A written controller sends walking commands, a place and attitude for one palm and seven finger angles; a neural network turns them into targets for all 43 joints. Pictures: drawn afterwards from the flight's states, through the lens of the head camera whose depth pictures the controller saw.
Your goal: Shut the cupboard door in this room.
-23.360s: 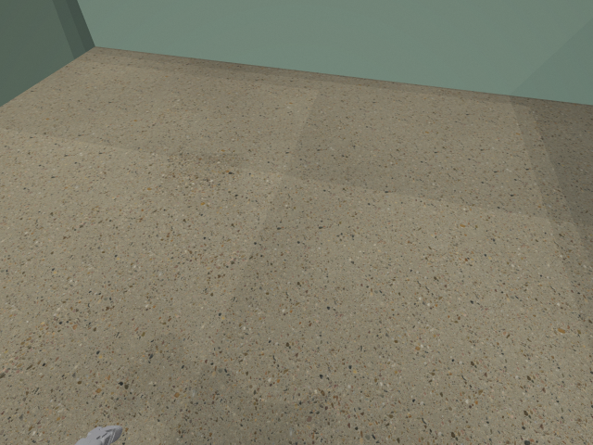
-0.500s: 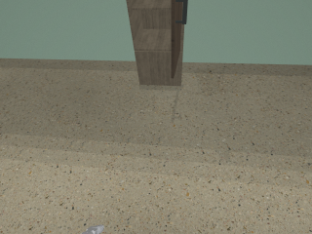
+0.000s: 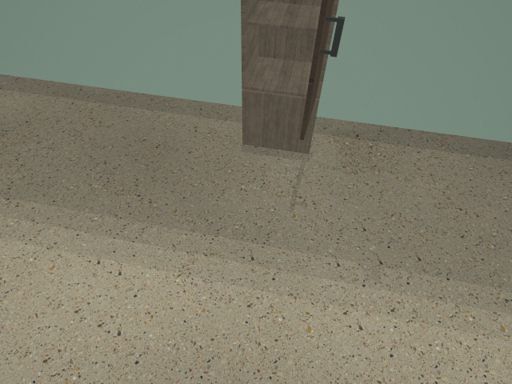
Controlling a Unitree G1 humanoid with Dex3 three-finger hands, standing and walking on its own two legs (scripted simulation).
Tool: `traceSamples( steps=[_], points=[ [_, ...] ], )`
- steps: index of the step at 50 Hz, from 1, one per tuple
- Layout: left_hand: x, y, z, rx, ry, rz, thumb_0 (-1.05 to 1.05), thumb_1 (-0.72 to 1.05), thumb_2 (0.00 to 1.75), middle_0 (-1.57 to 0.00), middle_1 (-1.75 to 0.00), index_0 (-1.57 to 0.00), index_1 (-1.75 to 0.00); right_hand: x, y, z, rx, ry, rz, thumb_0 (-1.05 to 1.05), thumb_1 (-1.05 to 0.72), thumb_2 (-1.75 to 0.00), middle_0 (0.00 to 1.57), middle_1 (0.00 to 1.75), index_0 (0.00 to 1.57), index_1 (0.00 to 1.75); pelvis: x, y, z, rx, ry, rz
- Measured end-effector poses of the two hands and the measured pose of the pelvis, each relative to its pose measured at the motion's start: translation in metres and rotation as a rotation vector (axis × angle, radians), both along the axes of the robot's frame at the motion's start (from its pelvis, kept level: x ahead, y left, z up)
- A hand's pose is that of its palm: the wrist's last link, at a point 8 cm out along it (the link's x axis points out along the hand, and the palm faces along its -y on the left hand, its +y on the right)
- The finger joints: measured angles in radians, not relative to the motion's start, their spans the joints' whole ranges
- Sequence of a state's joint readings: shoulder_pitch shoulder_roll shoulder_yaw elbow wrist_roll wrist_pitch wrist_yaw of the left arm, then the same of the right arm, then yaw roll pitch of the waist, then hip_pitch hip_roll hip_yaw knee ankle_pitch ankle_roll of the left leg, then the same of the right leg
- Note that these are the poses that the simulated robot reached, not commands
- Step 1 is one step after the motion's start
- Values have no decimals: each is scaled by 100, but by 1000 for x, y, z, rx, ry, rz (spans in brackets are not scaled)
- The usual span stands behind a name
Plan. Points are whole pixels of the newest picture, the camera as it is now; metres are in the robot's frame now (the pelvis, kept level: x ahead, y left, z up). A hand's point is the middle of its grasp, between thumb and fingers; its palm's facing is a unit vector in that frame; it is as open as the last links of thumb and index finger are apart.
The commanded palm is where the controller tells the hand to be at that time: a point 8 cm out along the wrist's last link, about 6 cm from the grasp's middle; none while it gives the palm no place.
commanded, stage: look at it before walking up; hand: left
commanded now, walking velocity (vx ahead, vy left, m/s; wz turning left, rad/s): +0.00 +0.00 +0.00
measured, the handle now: (331, 36) +1.18 -0.17 +0.06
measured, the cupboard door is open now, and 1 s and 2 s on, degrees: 85 85 85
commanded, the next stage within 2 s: walk around to get in front in 0.28 s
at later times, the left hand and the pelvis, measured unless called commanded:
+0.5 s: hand out of the picture -0.02 +0.17 -0.18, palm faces +0.02 -0.99 -0.16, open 7.4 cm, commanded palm none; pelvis -0.01 +0.01 +0.00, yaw -1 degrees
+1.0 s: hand out of the picture +0.07 +0.14 -0.16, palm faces -0.18 -0.95 -0.26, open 7.4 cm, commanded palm none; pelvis -0.01 -0.04 +0.00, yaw -15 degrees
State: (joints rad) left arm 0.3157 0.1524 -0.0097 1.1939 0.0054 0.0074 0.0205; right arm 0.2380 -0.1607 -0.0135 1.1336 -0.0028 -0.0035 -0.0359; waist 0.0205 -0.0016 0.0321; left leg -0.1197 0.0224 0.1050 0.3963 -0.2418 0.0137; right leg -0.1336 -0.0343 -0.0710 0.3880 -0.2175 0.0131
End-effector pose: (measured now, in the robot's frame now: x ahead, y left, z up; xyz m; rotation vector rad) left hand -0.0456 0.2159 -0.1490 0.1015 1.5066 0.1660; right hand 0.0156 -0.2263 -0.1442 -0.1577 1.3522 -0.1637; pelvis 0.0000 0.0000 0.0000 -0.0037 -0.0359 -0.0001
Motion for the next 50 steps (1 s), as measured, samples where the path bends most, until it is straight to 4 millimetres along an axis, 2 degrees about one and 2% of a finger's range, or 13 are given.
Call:
traceSamples(
  steps=[6,15,20,26,32,39,45,50],
  points=[
    [-7,-3,0,-17,15,-6,0,91,90,-20,-30,-20,-30,-22,14,-2,23,43,-15,1,-92,-90,20,30,20,30,-3,7,1,4,1,-2],
    [10,-3,-2,-24,-32,-26,0,91,90,-20,-30,-20,-30,-50,33,-4,57,96,-50,1,-91,-90,20,30,20,30,-5,11,0,8,5,-3],
    [20,-2,-2,-17,-57,-34,0,91,90,-20,-30,-20,-30,-58,38,-5,67,113,-62,1,-91,-90,20,30,20,30,-5,12,0,9,9,0],
    [24,3,-4,-11,-40,-42,0,91,90,-20,-30,-20,-30,-58,35,-9,58,113,-95,1,-91,-90,20,30,20,30,-6,11,-4,10,16,-32],
    [37,8,-6,25,-13,-91,0,91,90,-20,-30,-20,-30,-50,15,-20,47,70,-152,1,-91,-90,20,30,20,30,-10,1,-12,34,22,-98],
    [77,-3,1,103,-101,-166,0,91,90,-20,-30,-20,-30,-36,-29,-39,49,14,-200,1,-91,-90,20,30,20,30,-8,-26,-23,32,28,-163],
    [101,-19,16,100,-145,-208,0,91,90,-20,-30,-20,-30,-4,-65,-17,6,-64,-201,1,-91,-90,20,30,20,30,-10,-38,-8,48,42,-212],
    [119,-26,21,79,-161,-265,0,90,89,-20,-30,-20,-30,19,-87,0,-44,-152,-219,1,-91,-90,20,30,20,30,-6,-39,-2,53,52,-266]
  ],
)
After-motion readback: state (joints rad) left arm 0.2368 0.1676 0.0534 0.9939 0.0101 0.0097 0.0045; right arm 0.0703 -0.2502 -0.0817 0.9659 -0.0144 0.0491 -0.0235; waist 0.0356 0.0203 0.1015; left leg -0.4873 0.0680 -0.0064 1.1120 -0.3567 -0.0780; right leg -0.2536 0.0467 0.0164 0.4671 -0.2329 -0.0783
